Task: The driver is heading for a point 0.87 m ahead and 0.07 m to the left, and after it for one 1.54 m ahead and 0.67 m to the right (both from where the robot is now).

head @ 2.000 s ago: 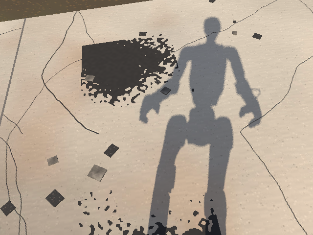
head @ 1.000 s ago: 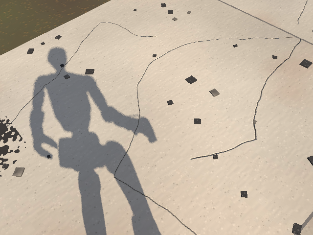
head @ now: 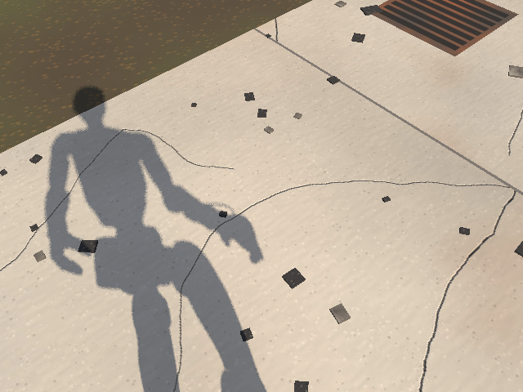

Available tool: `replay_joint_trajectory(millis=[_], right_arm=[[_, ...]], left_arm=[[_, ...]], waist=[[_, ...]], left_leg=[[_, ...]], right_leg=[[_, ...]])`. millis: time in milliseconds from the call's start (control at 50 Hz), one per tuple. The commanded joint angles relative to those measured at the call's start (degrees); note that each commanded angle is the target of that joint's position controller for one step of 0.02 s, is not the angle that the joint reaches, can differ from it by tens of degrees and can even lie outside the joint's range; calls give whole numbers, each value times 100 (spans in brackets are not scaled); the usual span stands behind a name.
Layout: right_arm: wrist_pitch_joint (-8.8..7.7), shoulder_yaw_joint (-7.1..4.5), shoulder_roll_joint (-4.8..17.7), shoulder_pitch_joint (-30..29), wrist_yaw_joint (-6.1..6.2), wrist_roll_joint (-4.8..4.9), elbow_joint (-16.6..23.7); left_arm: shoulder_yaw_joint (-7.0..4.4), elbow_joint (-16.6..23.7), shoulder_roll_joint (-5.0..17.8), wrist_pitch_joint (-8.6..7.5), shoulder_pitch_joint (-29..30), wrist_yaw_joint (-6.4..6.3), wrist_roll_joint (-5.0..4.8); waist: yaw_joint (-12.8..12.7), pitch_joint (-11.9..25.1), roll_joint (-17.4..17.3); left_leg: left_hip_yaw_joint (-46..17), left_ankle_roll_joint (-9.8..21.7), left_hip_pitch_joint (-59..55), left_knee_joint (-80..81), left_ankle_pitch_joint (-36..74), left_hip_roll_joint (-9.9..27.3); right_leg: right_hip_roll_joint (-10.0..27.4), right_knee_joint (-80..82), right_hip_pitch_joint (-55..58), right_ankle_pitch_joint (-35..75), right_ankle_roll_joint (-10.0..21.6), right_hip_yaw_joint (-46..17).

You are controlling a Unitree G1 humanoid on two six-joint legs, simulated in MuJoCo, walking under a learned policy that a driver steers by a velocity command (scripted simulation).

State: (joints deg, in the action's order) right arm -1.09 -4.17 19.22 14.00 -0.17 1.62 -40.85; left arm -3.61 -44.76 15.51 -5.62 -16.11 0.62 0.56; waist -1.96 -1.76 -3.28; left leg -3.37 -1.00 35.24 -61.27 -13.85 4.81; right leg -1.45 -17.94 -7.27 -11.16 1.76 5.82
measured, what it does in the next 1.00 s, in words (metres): walks ahead: left foot, then right foot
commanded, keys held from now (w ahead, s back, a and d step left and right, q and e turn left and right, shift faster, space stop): w+q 0.34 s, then w+e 0.66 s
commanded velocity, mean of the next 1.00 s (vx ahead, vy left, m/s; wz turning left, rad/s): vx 0.50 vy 0.00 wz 0.05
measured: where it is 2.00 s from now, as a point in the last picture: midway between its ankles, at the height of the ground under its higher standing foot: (251, 272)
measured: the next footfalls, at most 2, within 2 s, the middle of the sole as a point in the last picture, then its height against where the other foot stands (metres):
left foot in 0.28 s outside the picture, level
right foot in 0.82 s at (282, 332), level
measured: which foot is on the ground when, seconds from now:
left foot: up 0.00-0.26, down 0.28-0.84, up 0.86-1.00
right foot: down 0.00-0.26, up 0.28-0.80, down 0.82-1.00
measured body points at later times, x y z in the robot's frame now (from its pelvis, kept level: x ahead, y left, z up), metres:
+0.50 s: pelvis +0.27 +0.09 +0.00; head +0.29 +0.11 +0.45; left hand +0.34 +0.39 -0.11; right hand +0.43 -0.15 -0.10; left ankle +0.26 +0.15 -0.74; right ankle +0.36 -0.07 -0.66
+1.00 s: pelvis +0.57 +0.09 -0.01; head +0.60 +0.09 +0.44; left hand +0.68 +0.37 -0.11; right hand +0.71 -0.18 -0.11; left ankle +0.52 +0.24 -0.66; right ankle +0.61 +0.02 -0.74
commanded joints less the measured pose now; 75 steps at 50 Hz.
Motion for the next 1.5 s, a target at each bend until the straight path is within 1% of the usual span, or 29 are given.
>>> replay_joint_trajectory(millis=[20, 180, 220, 260, 280, 300, 320, 340, 380, 460, 660, 760, 820, 840, 860, 880, 900, 940, 1020, 1100, 1180, 1240, 1260, 1280, 1300, 1320, 1340, 1400, 1500], right_arm=[[-36, 30, 38, -66, -69, -26, 469], [-74, 83, 75, -1311, -329, -26, 1044], [-37, -8, 254, -1121, -342, -53, 1099], [25, -282, 701, 238, -268, -43, 790], [97, -470, 1145, 1174, -146, -3, 568], [31, -512, 1760, 857, -126, 28, 663], [-65, -358, 1209, 996, -163, -7, 838], [-155, -265, 928, 804, -184, -67, 755], [-212, -129, 510, 100, -157, -105, 757], [-359, -55, 415, -75, -123, -201, 604], [-402, -76, 602, 420, -2, -203, -76], [-184, -136, 730, 457, 92, -145, -238], [-48, -143, 857, 262, 237, -141, -140], [-117, -26, 618, 383, 268, -268, 2], [-289, 183, -44, 890, 129, -313, 175], [-519, 90, 521, 473, -3, -153, 183], [-639, 72, 635, -84, -72, 54, 397], [-685, 56, 579, -382, -26, -171, 459], [-472, 92, 362, -72, 0, -259, 443], [-459, 215, 94, -904, 4, -260, 621], [-525, 109, 306, -1255, -33, -202, 731], [-566, -26, 477, -725, -38, -225, 590], [-585, -74, 603, -403, -3, -302, 551], [-555, -131, 932, 128, 62, -388, 569], [-425, -166, 1078, 252, 30, -409, 476], [-329, -133, 744, -13, 29, -264, 595], [-255, -37, 392, -235, 74, -247, 694], [-100, 19, 343, -849, 116, -319, 621], [-87, -86, 478, -847, 165, -275, 406]], left_arm=[[-196, 320, 797, -126, 393, -44, -5], [-323, -21, 1239, 78, -109, -85, -187], [-374, -21, 1418, 154, -92, -112, -229], [-365, 22, 1438, 228, -11, -148, -271], [-252, 116, 1176, 200, -148, -166, -120], [18, 465, 365, 61, -713, -73, 90], [-59, 489, 899, -122, -56, -3, -101], [-126, 673, 1141, -206, 476, 25, -301], [-86, 488, 993, -214, 340, -47, -142], [-59, 242, 765, 73, -38, -37, -94], [81, 651, 433, 57, 1364, 161, -203], [57, 936, 480, 53, 1493, 355, -155], [-258, 695, 1063, 111, -71, 279, -147], [-399, 585, 1549, 173, -942, 174, -151], [-428, 692, 1732, 149, -800, 156, -222], [-300, 683, 1238, 155, -891, 145, -216], [-247, 725, 1043, 155, -706, 110, -162], [-180, 832, 841, 141, -56, 92, -146], [-189, 932, 936, 161, 241, -11, -111], [-264, 820, 1145, 237, 53, -122, -176], [-292, 627, 1138, 409, -349, -193, -206], [-273, 760, 990, 497, -15, -251, -192], [-214, 844, 773, 488, 20, -247, -164], [-89, 983, 406, 479, -135, -245, -35], [-21, 960, 330, 451, -1364, -192, -149], [-148, 753, 944, 509, -1423, -192, -212], [-240, 824, 1199, 608, -713, -216, -235], [-264, 989, 990, 879, -252, -302, -191], [-169, 1150, 629, 881, -27, -261, -112]], waist=[[116, -91, 661], [-214, -377, 563], [16, -91, 748], [827, 711, 688], [1183, 1240, 88], [389, 1814, -1393], [893, 2311, -608], [906, 1393, -319], [399, 647, 263], [102, 473, 64], [690, -311, 132], [567, -149, 13], [-355, 908, -96], [-634, 1603, 640], [-96, 2212, 1979], [-492, 2335, 1160], [-520, 1557, 868], [-73, 611, 101], [312, 276, 489], [-10, 157, 671], [-142, 342, 860], [265, 570, 1025], [418, 864, 873], [528, 1602, -72], [17, 2398, -1644], [98, 2213, -1013], [316, 1518, -526], [110, 520, -432], [177, 755, -412]], left_leg=[[-226, -53, 518, 655, 731, 265], [451, 364, 252, 2384, 1032, 9], [772, 597, -344, 2461, 460, -336], [978, 956, -2329, 2821, 539, -840], [-44, 1266, -4110, 2900, 657, -309], [-3442, 2369, -5777, 3586, -526, 1163], [-4390, 2407, -5860, 4395, -1297, 1414], [-3590, 2112, -5223, 4533, -890, 1265], [-2160, 1763, -3686, 4505, 652, 892], [-1027, 1711, -2624, 4961, 2241, 663], [421, 1130, -3333, 5435, 1926, 641], [672, 974, -4450, 4484, 4255, 931], [1042, 621, -3877, 2061, 6016, 662], [1122, 402, -2447, 239, 3918, 348], [527, -48, 88, -1867, -1596, -1086], [-489, 96, 753, -2169, -1662, -741], [-435, 191, 1001, -1920, -1254, -455], [-282, 155, 631, -715, -730, -50], [-41, -246, -57, 313, -479, 36], [137, -428, -681, 2135, 1237, -264], [-10, -331, -1139, 3113, 1755, -667], [-110, -21, -1732, 3570, 1764, -590], [-220, 186, -2458, 3721, 2342, -258], [-1235, 573, -3827, 3452, 4086, 959], [-3274, 1731, -5101, 3490, 4310, 2344], [-3478, 1716, -4670, 3736, 2688, 2203], [-2521, 1441, -4094, 3871, 1886, 1776], [-1043, 1211, -2291, 4388, 1341, 1022], [-306, 1528, -2475, 4558, 2192, 1198]], right_leg=[[1620, 1027, 255, 1376, 931, -829], [1773, 684, 1052, 2109, 615, 145], [1765, -32, 1246, 3883, 485, 362], [1509, -1979, 733, 4815, 237, 660], [1259, -3721, -687, 3001, -23, 657], [63, -5680, -3166, -2229, -356, 45], [99, -6159, -3687, -2284, -270, -1156], [321, -6002, -4061, -1685, -157, -1116], [831, -5062, -3436, -848, -155, -993], [1014, -4513, -2679, -236, -357, -880], [630, -1746, -3082, 2098, -180, -778], [262, -1409, -3175, 804, 186, -369], [-271, -1161, -792, 645, 659, -133], [757, -1187, 1045, 997, 1098, -1673], [2091, -565, 2967, 220, 2366, -4951], [1988, -156, 3150, -392, 2159, -5032], [1784, -70, 2533, -308, 1875, -4137], [1348, 144, 955, 844, 1600, -3167], [1015, 509, -445, 1839, 1667, -2501], [503, 437, -1122, 1286, 1244, -1919], [501, -317, -690, 1656, 857, -2306], [471, -1243, -388, 1616, 504, -2708], [174, -1937, -569, 1372, 269, -2547], [-275, -3520, -1302, -668, -24, -1984], [-705, -4983, -2599, -3282, -276, -1634], [-172, -5630, -2944, -2701, -437, -1672], [-7, -5804, -3143, -2238, -544, -1435], [324, -5277, -2628, -1577, -640, -1053], [505, -4088, -2255, -1067, -628, -828]])
Keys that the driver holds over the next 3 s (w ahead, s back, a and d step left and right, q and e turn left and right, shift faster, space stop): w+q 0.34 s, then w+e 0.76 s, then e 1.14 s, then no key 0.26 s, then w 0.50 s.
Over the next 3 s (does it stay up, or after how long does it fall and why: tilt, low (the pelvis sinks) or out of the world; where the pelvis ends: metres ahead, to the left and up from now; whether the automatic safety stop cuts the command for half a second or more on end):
stays up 0.90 0.06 -0.01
